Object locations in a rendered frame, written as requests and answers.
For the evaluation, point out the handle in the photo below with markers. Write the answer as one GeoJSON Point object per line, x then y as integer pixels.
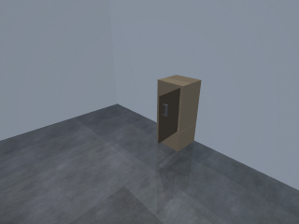
{"type": "Point", "coordinates": [165, 110]}

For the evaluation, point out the cupboard door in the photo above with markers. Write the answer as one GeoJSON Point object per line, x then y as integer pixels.
{"type": "Point", "coordinates": [168, 125]}

